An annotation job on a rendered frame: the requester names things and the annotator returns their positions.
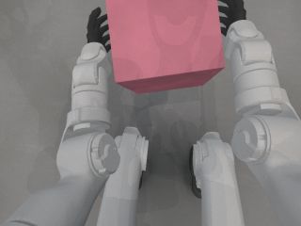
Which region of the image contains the carton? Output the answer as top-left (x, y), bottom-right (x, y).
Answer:
top-left (105, 0), bottom-right (226, 94)

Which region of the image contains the left robot thigh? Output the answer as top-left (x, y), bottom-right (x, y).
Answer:
top-left (96, 133), bottom-right (149, 226)

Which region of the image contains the robot left hand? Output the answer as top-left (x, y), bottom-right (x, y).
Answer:
top-left (87, 7), bottom-right (111, 53)

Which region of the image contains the left robot upper arm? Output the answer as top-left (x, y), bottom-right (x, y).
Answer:
top-left (0, 131), bottom-right (120, 226)

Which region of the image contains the right robot foot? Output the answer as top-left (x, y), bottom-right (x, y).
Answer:
top-left (189, 146), bottom-right (202, 199)

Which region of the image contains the left robot forearm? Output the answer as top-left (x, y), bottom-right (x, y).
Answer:
top-left (56, 42), bottom-right (112, 163)

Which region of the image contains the right robot forearm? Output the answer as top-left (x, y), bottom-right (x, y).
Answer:
top-left (224, 20), bottom-right (301, 122)

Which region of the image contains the robot right hand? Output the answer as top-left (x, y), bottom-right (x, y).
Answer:
top-left (217, 0), bottom-right (246, 37)

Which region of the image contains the right robot upper arm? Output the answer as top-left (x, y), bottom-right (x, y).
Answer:
top-left (230, 114), bottom-right (301, 226)

